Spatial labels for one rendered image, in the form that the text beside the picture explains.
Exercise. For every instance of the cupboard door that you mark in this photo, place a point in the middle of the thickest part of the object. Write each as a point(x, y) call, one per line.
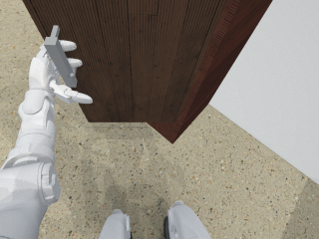
point(139, 57)

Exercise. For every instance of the robot left forearm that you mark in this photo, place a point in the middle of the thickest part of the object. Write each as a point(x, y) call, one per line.
point(36, 138)

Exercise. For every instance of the robot shin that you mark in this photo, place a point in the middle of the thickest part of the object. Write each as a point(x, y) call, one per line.
point(174, 236)
point(117, 211)

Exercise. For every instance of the handle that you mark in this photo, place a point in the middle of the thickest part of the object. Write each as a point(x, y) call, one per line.
point(59, 58)

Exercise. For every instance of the robot left upper arm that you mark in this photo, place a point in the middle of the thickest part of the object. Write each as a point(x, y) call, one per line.
point(26, 192)

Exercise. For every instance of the left robot hand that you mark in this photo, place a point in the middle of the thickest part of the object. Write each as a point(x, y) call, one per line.
point(42, 74)

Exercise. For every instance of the left robot shin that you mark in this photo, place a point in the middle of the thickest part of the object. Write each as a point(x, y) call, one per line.
point(117, 211)

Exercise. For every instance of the right robot shin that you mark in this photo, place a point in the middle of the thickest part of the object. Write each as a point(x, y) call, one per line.
point(174, 236)

